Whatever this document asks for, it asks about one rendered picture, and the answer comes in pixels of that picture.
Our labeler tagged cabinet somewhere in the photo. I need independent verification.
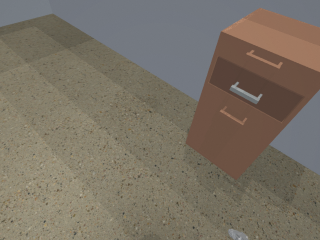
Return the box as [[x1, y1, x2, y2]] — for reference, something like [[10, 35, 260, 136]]
[[185, 8, 320, 180]]

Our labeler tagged handle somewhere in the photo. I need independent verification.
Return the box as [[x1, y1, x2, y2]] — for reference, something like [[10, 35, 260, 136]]
[[229, 82, 262, 104], [244, 52, 281, 73], [218, 109, 244, 127]]

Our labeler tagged robot right hand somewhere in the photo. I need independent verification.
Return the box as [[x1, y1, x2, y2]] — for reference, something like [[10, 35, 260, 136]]
[[228, 229, 248, 240]]

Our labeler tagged drawer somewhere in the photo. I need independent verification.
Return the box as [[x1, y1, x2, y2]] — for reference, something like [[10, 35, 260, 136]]
[[209, 56, 304, 122]]

